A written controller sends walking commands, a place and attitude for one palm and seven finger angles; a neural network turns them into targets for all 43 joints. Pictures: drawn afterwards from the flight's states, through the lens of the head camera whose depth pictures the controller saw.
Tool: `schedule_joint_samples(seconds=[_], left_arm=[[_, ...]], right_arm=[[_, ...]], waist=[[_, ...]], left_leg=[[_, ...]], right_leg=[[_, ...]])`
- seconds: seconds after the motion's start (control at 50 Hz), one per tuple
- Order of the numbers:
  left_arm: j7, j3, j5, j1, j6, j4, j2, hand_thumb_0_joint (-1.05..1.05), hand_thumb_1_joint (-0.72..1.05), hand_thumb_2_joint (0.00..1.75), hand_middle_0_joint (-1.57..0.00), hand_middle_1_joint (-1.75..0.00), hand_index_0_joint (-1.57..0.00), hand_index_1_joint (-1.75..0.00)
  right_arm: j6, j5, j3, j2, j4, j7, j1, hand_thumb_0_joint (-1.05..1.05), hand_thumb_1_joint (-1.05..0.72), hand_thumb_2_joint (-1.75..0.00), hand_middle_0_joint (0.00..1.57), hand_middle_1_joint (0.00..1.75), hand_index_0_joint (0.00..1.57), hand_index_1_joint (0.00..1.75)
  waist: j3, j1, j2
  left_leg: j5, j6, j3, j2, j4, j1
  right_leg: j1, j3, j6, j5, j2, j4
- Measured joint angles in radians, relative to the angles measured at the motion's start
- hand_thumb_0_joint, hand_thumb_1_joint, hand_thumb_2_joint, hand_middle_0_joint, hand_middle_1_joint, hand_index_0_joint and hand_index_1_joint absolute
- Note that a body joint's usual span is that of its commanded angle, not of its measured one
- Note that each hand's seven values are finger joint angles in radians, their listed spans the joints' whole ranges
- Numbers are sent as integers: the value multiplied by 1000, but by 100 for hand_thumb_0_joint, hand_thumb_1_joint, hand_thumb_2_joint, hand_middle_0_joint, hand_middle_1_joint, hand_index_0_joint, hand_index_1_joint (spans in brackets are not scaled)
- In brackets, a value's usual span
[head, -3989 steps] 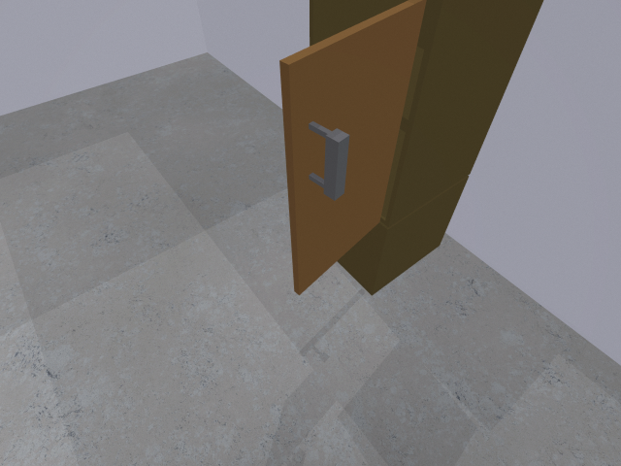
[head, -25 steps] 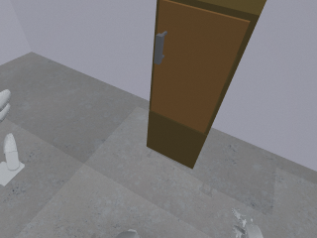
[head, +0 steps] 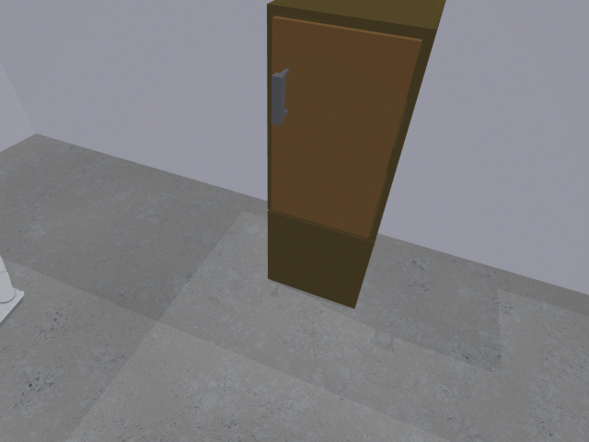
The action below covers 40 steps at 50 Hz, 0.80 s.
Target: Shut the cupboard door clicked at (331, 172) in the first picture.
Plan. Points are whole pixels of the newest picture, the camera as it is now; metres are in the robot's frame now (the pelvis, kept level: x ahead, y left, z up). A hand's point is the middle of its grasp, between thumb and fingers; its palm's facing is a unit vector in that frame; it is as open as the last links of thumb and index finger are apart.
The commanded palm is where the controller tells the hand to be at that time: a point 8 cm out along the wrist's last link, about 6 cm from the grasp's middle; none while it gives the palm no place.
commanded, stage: stop stepping back and stand still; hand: left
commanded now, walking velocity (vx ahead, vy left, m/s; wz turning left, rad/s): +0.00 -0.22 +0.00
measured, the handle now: (281, 96) +0.89 +0.09 +0.09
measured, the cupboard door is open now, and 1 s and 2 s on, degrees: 0 0 0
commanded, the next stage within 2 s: let the arm hang, fingers relaxed in 0.18 s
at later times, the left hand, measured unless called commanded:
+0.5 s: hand out of the picture +0.15 +0.20 -0.09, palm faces +0.11 -0.95 -0.31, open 7.4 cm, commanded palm none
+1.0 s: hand out of the picture -0.03 +0.20 -0.15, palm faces +0.07 -0.97 -0.21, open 7.3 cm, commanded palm none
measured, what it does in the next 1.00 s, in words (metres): steps on the spot: right foot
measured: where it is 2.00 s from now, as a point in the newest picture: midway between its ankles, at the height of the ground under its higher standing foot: outside the picture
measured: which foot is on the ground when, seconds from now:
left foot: down 0.00-1.00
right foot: down 0.00-0.00, up 0.02-0.18, down 0.20-1.00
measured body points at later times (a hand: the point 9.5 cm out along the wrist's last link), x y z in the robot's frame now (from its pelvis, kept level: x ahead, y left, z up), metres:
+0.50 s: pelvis +0.01 -0.01 +0.00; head +0.01 -0.04 +0.45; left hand +0.14 +0.25 -0.07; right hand +0.15 -0.25 -0.13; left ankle +0.02 +0.13 -0.72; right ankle +0.02 -0.09 -0.72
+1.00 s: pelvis +0.00 +0.02 +0.02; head +0.00 +0.01 +0.47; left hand -0.03 +0.25 -0.13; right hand +0.00 -0.19 -0.15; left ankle +0.02 +0.13 -0.72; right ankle +0.02 -0.09 -0.72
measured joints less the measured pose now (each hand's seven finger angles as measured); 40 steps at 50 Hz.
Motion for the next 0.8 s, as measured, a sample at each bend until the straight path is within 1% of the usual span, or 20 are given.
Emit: schedule_joint_samples(seconds=[0.04, 0.08, 0.12, 0.18, 0.24, 0.28, 0.3, 0.32, 0.34, 0.36, 0.4, 0.46, 0.48, 0.52, 0.56, 0.58, 0.6, 0.64, 0.7, 0.8], left_arm=[[7, 3, 0, -79, 17, 65, -22, 1, 89, 90, -21, -30, -21, -30], [-1, -2, -3, -98, 32, 96, -37, 1, 89, 90, -21, -30, -21, -30], [-14, -25, -4, -67, 51, 67, -48, 2, 90, 90, -21, -30, -20, -30], [-33, -55, 1, 26, 49, -41, -38, 2, 90, 90, -21, -30, -20, -30], [-42, -64, 11, 87, 24, -125, -14, 2, 89, 90, -21, -30, -21, -30], [-39, -58, 9, 95, 13, -146, 5, 2, 89, 90, -22, -30, -21, -30], [-49, -77, 30, 63, -3, -97, 6, 2, 89, 90, -22, -30, -21, -30], [-74, -115, 49, 8, 5, -8, -3, 1, 89, 90, -22, -30, -21, -30], [-99, -156, 62, -45, 36, 100, -26, 1, 89, 90, -21, -30, -21, -30], [-120, -195, 66, -93, 76, 219, -57, 0, 89, 90, -21, -30, -21, -30], [-146, -264, 66, -165, 158, 461, -121, 0, 90, 90, -21, -30, -20, -30], [-171, -359, 64, -214, 232, 771, -195, 0, 91, 90, -20, -30, -20, -30], [-178, -386, 64, -222, 245, 862, -215, 1, 91, 90, -20, -30, -19, -30], [-188, -430, 66, -218, 265, 1017, -253, 1, 91, 90, -20, -30, -19, -30], [-196, -464, 63, -197, 273, 1141, -286, 1, 91, 90, -20, -30, -19, -30], [-181, -437, 41, -194, 260, 1176, -297, -1, 95, 90, -20, -30, -20, -30], [-170, -418, 37, -199, 248, 1202, -290, -3, 98, 90, -21, -30, -20, -30], [-173, -417, 45, -211, 236, 1261, -260, -5, 102, 90, -21, -30, -21, -30], [-179, -423, 52, -208, 229, 1347, -238, -5, 101, 90, -21, -30, -20, -30], [-182, -436, 53, -185, 226, 1468, -240, -2, 96, 90, -21, -30, -20, -30]], right_arm=[[-6, 1, -4, 14, 11, -3, -36, 1, -90, -90, 20, 30, 20, 30], [-14, 1, 8, 46, 11, 11, -62, 1, -90, -90, 20, 30, 20, 30], [-22, 0, 26, 80, -4, 31, -70, 1, -90, -90, 20, 30, 20, 30], [-29, -2, 57, 120, -38, 54, -69, 1, -90, -90, 20, 30, 20, 30], [-19, -7, 66, 132, -57, 65, -76, 1, -90, -90, 21, 30, 21, 30], [-8, -7, 61, 125, -46, 67, -79, 1, -90, -90, 21, 30, 21, 30], [-18, -7, 46, 112, -25, 84, -80, 1, -90, -90, 21, 30, 21, 30], [-18, -6, 31, 91, -2, 101, -82, 1, -90, -90, 21, 30, 21, 30], [-8, -5, 21, 68, 20, 111, -90, 1, -90, -90, 21, 30, 21, 30], [9, -3, 15, 46, 35, 116, -98, 1, -90, -90, 21, 30, 21, 30], [47, -1, 9, 11, 49, 119, -113, 1, -90, -90, 20, 30, 21, 30], [77, -11, 12, -8, 58, 120, -125, 1, -90, -90, 20, 30, 20, 30], [83, -16, 14, -2, 71, 118, -131, 1, -90, -90, 20, 30, 20, 30], [95, -23, 25, 19, 102, 113, -134, 1, -90, -90, 20, 30, 20, 30], [102, -24, 34, 42, 129, 110, -123, 1, -90, -90, 20, 30, 20, 30], [103, -24, 34, 54, 145, 106, -112, 1, -90, -90, 20, 30, 20, 30], [103, -24, 35, 65, 163, 102, -100, 1, -91, -90, 20, 30, 20, 30], [107, -25, 37, 80, 204, 97, -83, 1, -90, -90, 20, 30, 20, 30], [107, -25, 31, 89, 257, 89, -63, 1, -90, -90, 20, 30, 20, 30], [100, -17, 26, 91, 323, 81, -37, 1, -90, -90, 20, 30, 20, 30]], waist=[[40, -9, -11], [60, -23, -26], [70, -38, -34], [73, -37, -46], [85, -28, -20], [82, -14, -7], [74, -9, 5], [64, -2, 21], [56, 4, 37], [52, 6, 53], [54, -2, 78], [78, -18, 90], [91, -23, 75], [113, -23, 29], [122, -23, -11], [123, -21, -25], [124, -13, -37], [126, 1, -48], [121, 6, -35], [110, 3, 9]], left_leg=[[36, -7, 8, -20, 38, -3], [31, -10, 16, -29, 22, 14], [41, -14, 14, -28, -9, 28], [45, -28, 21, -15, -23, 27], [-19, -32, 1, 8, 32, -6], [-94, -26, -17, -3, 120, -40], [-127, -22, -12, -9, 195, -76], [-167, -22, -2, -15, 255, -105], [-188, -23, 7, -23, 279, -116], [-182, -25, 19, -28, 268, -112], [-131, -25, 34, -34, 182, -75], [35, -15, 22, -26, 36, 6], [29, -20, 23, -28, 31, 17], [3, -27, 34, -30, 21, 41], [5, -30, 37, -23, -7, 62], [12, -32, 30, -18, -21, 65], [23, -34, 23, -13, -36, 68], [41, -35, 17, -4, -65, 77], [57, -32, 17, 5, -98, 91], [74, -17, 41, -3, -148, 131]], right_leg=[[-44, 36, 13, -53, 3, 125], [-85, 51, 20, -50, 15, 196], [-92, 40, 25, -20, 25, 167], [-48, 7, 25, 20, 34, 24], [-33, -20, -29, 98, 59, -34], [-30, -31, -51, 103, 62, -48], [-29, -43, -54, 105, 56, -60], [-32, -56, -52, 104, 42, -65], [-36, -63, -47, 100, 27, -59], [-38, -68, -42, 93, 12, -48], [-41, -75, -31, 71, -13, -16], [-47, -84, -21, 35, -18, 42], [-45, -82, -18, 27, -22, 55], [-24, -73, -32, 42, -22, 39], [0, -71, -25, 54, -13, 0], [11, -78, -23, 65, -6, -26], [22, -85, -24, 79, 2, -54], [44, -92, -27, 111, 16, -111], [74, -92, -23, 152, 30, -184], [112, -71, -8, 187, 27, -247]])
